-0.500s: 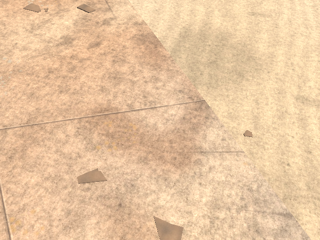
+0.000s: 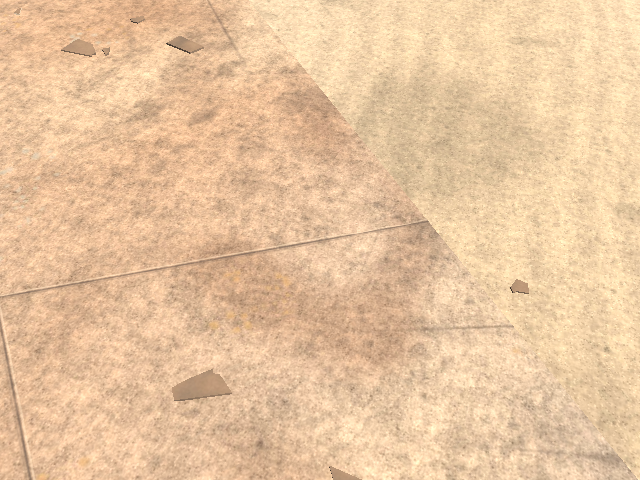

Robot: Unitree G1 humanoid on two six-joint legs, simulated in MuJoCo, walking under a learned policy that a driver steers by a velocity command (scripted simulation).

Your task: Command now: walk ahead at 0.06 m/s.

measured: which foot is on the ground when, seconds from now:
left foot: down 0.00-1.00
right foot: down 0.00-1.00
